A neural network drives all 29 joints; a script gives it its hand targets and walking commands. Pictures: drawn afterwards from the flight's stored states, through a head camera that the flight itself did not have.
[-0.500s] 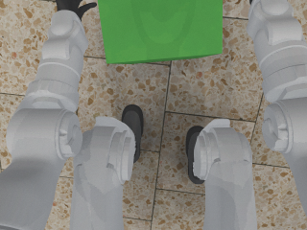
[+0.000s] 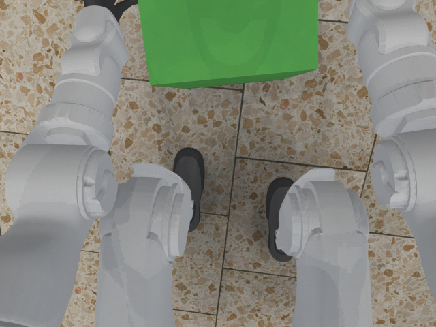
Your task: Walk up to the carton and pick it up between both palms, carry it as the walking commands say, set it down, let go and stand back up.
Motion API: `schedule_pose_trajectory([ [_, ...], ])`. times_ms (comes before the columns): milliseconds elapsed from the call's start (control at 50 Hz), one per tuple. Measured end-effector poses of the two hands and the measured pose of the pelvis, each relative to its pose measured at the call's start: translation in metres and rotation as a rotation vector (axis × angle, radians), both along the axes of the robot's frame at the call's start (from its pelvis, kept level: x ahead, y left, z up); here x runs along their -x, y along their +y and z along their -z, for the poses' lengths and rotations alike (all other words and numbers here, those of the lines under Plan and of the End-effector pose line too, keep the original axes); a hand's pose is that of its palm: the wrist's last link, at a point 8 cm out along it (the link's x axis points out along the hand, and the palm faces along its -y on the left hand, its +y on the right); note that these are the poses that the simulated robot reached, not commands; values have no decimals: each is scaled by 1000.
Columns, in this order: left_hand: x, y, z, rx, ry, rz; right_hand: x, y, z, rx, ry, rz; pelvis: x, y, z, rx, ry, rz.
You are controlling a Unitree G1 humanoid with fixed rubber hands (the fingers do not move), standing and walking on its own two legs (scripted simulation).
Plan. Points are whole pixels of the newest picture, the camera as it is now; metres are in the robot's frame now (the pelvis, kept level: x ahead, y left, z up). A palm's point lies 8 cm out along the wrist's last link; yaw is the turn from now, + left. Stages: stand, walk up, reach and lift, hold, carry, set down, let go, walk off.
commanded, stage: reach and lift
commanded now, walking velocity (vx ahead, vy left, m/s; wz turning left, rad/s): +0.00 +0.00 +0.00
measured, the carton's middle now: (228, 17) +0.54 +0.04 -0.25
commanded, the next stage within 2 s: none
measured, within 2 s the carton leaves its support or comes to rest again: leaves its support in 1.08 s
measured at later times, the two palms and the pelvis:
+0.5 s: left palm (115, 3) +0.53 +0.19 -0.17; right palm out of the picture +0.57 -0.11 -0.17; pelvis +0.00 +0.00 +0.00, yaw +0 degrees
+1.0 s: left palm out of the picture +0.54 +0.19 -0.16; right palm out of the picture +0.56 -0.11 -0.17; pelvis +0.02 +0.00 -0.01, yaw -1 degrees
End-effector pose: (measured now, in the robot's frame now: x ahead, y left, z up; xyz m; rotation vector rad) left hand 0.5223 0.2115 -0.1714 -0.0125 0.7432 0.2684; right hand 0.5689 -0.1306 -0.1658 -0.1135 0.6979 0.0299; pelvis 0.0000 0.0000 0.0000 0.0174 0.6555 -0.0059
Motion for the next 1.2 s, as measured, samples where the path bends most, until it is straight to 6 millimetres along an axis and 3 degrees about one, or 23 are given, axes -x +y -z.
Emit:
schedule_pose_trajectory([
  [260, -7, -18, -2, 4, -6, 17, 3, 21, 4, -28, 0, -23, 0, 2, -3, 2, 7, 2],
  [1000, -13, -20, -9, -3, 50, 59, 7, 20, 3, -43, 26, 21, -16, -3, 10, -26, 18, 36],
  [1100, -10, -23, -18, -3, 35, 47, 11, 19, -1, -23, 31, 34, -15, -2, 7, -26, 22, 44],
  [1200, -8, -24, -32, 16, 2, 16, 10, 22, -19, -24, 14, 18, -11, 0, 2, -18, 23, 49],
])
